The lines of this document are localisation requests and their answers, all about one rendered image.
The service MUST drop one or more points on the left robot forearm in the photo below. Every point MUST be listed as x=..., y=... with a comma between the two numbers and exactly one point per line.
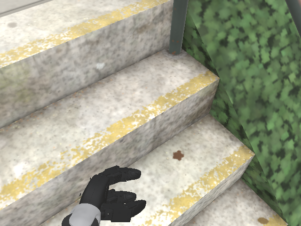
x=83, y=214

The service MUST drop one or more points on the robot left hand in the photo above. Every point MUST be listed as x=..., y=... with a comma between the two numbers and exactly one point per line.
x=117, y=206

